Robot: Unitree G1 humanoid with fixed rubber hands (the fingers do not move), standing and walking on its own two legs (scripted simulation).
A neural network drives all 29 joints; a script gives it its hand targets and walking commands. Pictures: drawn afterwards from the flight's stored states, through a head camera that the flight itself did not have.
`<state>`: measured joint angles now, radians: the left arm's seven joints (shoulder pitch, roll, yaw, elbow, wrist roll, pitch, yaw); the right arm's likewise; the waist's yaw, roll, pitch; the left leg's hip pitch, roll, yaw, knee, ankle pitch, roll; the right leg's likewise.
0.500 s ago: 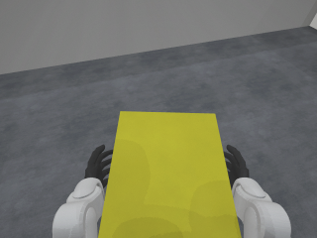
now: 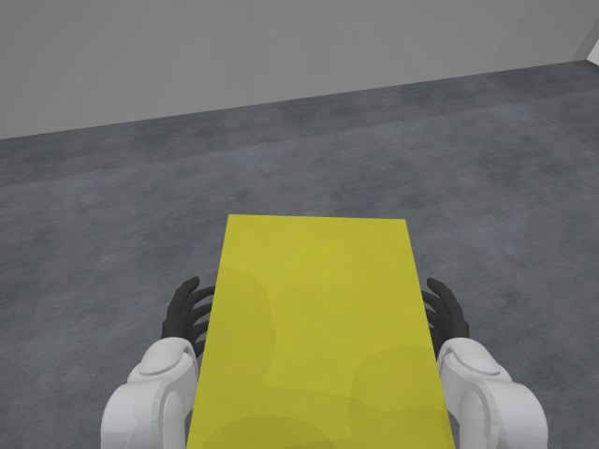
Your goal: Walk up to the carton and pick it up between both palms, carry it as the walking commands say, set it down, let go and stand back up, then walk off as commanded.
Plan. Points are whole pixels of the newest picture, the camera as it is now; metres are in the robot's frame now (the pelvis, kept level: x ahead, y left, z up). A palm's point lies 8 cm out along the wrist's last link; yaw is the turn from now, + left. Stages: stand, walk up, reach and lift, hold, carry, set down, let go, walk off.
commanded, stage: carry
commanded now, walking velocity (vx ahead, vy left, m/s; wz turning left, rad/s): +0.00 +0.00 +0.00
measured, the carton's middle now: (311, 361) +0.24 +0.01 +0.01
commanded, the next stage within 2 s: none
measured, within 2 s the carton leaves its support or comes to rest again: neither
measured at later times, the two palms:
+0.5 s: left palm (165, 358) +0.21 +0.17 +0.09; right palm (449, 370) +0.20 -0.14 +0.09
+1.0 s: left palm (193, 356) +0.21 +0.14 +0.08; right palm (472, 369) +0.20 -0.17 +0.08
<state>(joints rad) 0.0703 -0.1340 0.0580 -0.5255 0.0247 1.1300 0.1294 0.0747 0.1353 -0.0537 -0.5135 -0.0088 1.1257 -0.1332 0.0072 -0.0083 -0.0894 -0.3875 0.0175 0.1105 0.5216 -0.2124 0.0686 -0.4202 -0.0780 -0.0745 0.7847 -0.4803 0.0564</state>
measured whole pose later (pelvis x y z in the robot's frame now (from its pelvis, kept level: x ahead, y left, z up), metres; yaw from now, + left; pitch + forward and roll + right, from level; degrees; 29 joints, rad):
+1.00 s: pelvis -0.02 -0.01 +0.00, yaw -1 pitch +4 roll -1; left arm 0.05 -0.13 0.05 -0.47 0.02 1.11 0.13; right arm 0.06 0.13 -0.07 -0.49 -0.01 1.12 -0.13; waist 0.00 0.01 -0.13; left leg -0.41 0.02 0.13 0.48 -0.15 0.06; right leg -0.32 -0.03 -0.10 0.50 -0.25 0.00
